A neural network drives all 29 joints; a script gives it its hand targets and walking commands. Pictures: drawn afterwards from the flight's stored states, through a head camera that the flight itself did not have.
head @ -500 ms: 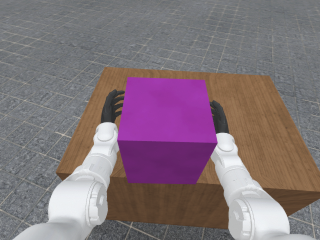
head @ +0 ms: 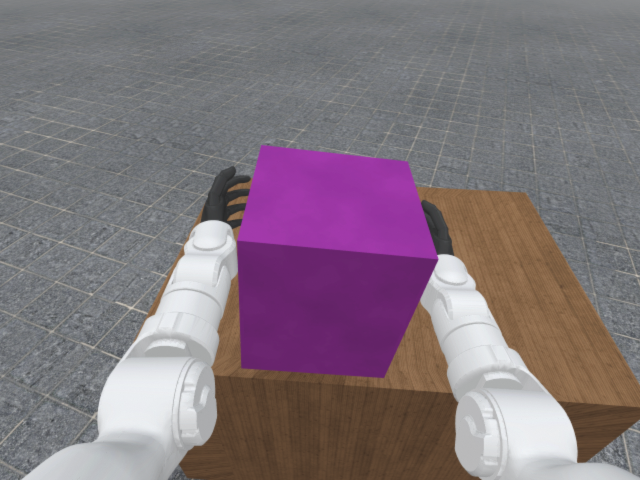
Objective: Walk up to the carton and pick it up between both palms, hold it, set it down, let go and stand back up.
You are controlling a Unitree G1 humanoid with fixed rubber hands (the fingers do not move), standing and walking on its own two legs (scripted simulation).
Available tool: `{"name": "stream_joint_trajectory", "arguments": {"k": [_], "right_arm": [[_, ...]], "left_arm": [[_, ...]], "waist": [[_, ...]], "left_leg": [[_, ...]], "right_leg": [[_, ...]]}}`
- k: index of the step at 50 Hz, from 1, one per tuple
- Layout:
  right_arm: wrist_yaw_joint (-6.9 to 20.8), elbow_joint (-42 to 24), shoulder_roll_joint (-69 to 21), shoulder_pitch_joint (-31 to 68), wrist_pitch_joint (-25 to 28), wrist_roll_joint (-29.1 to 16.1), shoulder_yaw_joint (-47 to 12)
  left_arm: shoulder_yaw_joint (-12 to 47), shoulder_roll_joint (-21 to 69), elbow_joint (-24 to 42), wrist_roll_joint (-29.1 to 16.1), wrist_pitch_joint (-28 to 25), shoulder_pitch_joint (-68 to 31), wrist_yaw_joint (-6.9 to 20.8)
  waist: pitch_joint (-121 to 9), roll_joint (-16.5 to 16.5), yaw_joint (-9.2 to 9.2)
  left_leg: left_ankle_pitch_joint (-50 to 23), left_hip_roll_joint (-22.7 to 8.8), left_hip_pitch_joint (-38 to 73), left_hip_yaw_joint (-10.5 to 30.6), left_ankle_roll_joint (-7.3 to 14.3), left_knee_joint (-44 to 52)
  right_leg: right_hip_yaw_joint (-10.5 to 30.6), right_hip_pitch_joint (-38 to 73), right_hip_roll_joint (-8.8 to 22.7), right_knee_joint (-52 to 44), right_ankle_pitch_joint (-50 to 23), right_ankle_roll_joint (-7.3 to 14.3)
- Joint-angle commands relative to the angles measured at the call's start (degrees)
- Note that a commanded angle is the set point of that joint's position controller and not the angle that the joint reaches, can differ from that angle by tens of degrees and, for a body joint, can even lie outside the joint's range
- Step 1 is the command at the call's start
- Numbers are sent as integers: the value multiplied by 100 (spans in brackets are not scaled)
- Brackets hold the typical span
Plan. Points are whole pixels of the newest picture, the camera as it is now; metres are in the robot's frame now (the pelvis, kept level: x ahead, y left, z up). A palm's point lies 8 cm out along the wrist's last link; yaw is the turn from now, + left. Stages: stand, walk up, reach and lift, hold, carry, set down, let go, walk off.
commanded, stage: reach and lift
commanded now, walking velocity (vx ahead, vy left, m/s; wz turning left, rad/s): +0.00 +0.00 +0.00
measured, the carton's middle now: (324, 264) +0.39 +0.01 +0.09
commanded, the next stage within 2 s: hold in 1.18 s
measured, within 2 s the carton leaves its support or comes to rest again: neither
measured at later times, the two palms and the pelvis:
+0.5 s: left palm (197, 212) +0.38 +0.17 +0.18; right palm (426, 237) +0.38 -0.13 +0.15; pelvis +0.00 +0.00 +0.00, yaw +0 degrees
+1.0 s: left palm (194, 204) +0.38 +0.17 +0.20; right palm (429, 233) +0.37 -0.13 +0.16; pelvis +0.00 +0.00 +0.00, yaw +0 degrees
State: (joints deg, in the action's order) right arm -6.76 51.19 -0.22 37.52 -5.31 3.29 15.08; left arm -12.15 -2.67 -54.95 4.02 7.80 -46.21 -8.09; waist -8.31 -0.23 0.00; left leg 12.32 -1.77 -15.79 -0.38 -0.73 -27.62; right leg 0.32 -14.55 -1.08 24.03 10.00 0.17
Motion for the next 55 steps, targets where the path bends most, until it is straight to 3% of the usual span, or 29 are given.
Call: {"name": "stream_joint_trajectory", "arguments": {"k": [1, 3, 6, 9, 11, 16, 17, 18, 20, 21, 24, 26, 28, 38, 39, 42, 43, 44, 46, 49, 50, 51, 52, 53, 55], "right_arm": [[470, -2089, -3329, 5204, 149, -1026, -2726], [424, -2181, -3436, 5044, 1, -1052, -2785], [369, -2207, -3309, 5061, -110, -946, -2610], [338, -2413, -3439, 5214, -158, -1067, -2682], [337, -2570, -3439, 5096, -189, -1202, -2876], [283, -2554, -3339, 4819, -389, -1191, -2818], [290, -2666, -3332, 4992, -397, -1204, -2834], [300, -2539, -3252, 4978, -413, -1148, -2724], [310, -2547, -3141, 5095, -434, -1128, -2602], [309, -2459, -3087, 5113, -456, -1045, -2476], [305, -2679, -3134, 5212, -479, -1134, -2572], [309, -2533, -3096, 5222, -487, -1133, -2490], [283, -2703, -3201, 5233, -503, -1229, -2649], [289, -2586, -3235, 5537, -554, -1103, -2414], [284, -2834, -3298, 5776, -521, -1159, -2542], [263, -2740, -3236, 5637, -562, -1178, -2471], [254, -2752, -3225, 5656, -590, -1208, -2522], [248, -2650, -3203, 5499, -613, -1199, -2480], [274, -2525, -3166, 5612, -616, -1086, -2325], [243, -2784, -3260, 5678, -594, -1207, -2491], [245, -2525, -3125, 5613, -633, -1172, -2374], [252, -2881, -3252, 5818, -574, -1205, -2513], [257, -2731, -3243, 5746, -618, -1251, -2540], [241, -2739, -3253, 5610, -612, -1238, -2570], [211, -2817, -3294, 5616, -645, -1329, -2649]], "left_arm": [[1295, 4469, 1322, 533, 585, -2387, 1153], [1314, 4440, 1593, 524, 757, -2406, 1220], [1303, 4346, 1622, 549, 992, -2370, 1327], [1543, 4499, 2080, 390, 1116, -2590, 1345], [1855, 4653, 2509, 255, 1151, -2642, 1292], [1808, 4491, 2607, 365, 1400, -2394, 1353], [1802, 4465, 2618, 334, 1467, -2433, 1365], [1925, 4551, 2669, 300, 1498, -2472, 1367], [1881, 4597, 2529, 324, 1587, -2381, 1387], [1827, 4572, 2444, 330, 1633, -2380, 1409], [1832, 4539, 2567, 319, 1695, -2364, 1416], [1957, 4639, 2654, 261, 1730, -2586, 1390], [1852, 4561, 2625, 261, 1767, -2445, 1405], [1708, 4474, 2567, 307, 1851, -2789, 1456], [1739, 4481, 2515, 280, 1881, -2743, 1466], [1739, 4520, 2609, 322, 1951, -2616, 1465], [1648, 4439, 2507, 360, 1964, -2582, 1467], [1680, 4448, 2537, 340, 1982, -2627, 1483], [1570, 4389, 2442, 401, 2006, -2687, 1507], [1777, 4522, 2701, 253, 1973, -2713, 1481], [1743, 4480, 2561, 312, 2007, -2783, 1479], [1770, 4438, 2696, 277, 1986, -2809, 1481], [1739, 4426, 2681, 275, 1991, -2816, 1453], [1846, 4503, 2799, 260, 1981, -2799, 1449], [1870, 4503, 2890, 227, 2003, -2861, 1434]], "waist": [[-1495, 177, 134], [-1318, 220, 130], [-968, 195, 270], [-1382, 159, 340], [-1797, 46, 436], [-1388, 41, 482], [-1380, 118, 423], [-1293, -8, 532], [-1320, 60, 609], [-1112, 115, 597], [-1297, 131, 539], [-1206, -44, 650], [-1281, 123, 554], [-1144, 155, 566], [-1289, 239, 475], [-1240, 149, 551], [-1212, 224, 442], [-1122, 156, 538], [-1028, 199, 525], [-1319, 210, 523], [-1060, 74, 599], [-1346, 211, 511], [-1245, 149, 486], [-1427, 154, 576], [-1416, 103, 542]], "left_leg": [[-1447, 499, 889, 96, 17, 721], [-1363, 513, 879, 92, 32, 761], [-1052, 500, 824, 70, 43, 855], [-1215, 497, 1006, 68, 9, 825], [-1709, 483, 1149, 131, -77, 729], [-1439, 488, 1097, 129, -52, 818], [-1366, 478, 1041, 112, -23, 846], [-1319, 444, 1094, 137, -51, 860], [-1331, 425, 1210, 134, -72, 871], [-1129, 404, 1118, 135, -51, 925], [-1246, 433, 1147, 101, -38, 910], [-1272, 415, 1197, 110, -94, 902], [-1295, 437, 1167, 94, -40, 873], [-965, 442, 1115, 45, 17, 972], [-873, 467, 1053, 18, 53, 959], [-1069, 434, 1162, 36, 32, 944], [-1040, 446, 1156, 51, 33, 956], [-974, 437, 1116, 51, 24, 953], [-755, 434, 1042, 7, 43, 1035], [-1152, 433, 1216, 50, 32, 924], [-970, 429, 1166, 54, 14, 959], [-1077, 434, 1180, 33, 21, 920], [-1030, 432, 1142, 48, 44, 942], [-1223, 425, 1336, 68, 4, 912], [-1332, 451, 1290, 54, -28, 873]], "right_leg": [[-43, 1775, -168, -784, -1526, -176], [-67, 1754, -173, -805, -1489, -231], [-93, 1709, -125, -881, -1271, -235], [-147, 1785, -172, -888, -1386, -235], [-151, 1924, -219, -798, -1855, -206], [-123, 1996, -191, -859, -1722, -227], [-174, 1842, -210, -862, -1537, -240], [-173, 1761, -199, -912, -1374, -194], [-186, 1698, -219, -966, -1312, -170], [-182, 1680, -214, -1000, -1063, -171], [-168, 1820, -210, -959, -1260, -187], [-195, 1681, -224, -959, -1199, -171], [-163, 1822, -211, -969, -1374, -186], [-183, 1712, -198, -1018, -1050, -212], [-158, 1828, -178, -1011, -1029, -234], [-177, 1816, -196, -1015, -1166, -205], [-149, 1863, -200, -1033, -1153, -209], [-168, 1834, -175, -1005, -1102, -194], [-185, 1724, -195, -1049, -870, -199], [-188, 1823, -216, -1004, -1191, -204], [-204, 1641, -212, -1017, -954, -205], [-206, 1802, -207, -1004, -1092, -210], [-179, 1764, -198, -1002, -1068, -207], [-198, 1794, -223, -996, -1240, -195], [-159, 1869, -217, -991, -1383, -206]]}}
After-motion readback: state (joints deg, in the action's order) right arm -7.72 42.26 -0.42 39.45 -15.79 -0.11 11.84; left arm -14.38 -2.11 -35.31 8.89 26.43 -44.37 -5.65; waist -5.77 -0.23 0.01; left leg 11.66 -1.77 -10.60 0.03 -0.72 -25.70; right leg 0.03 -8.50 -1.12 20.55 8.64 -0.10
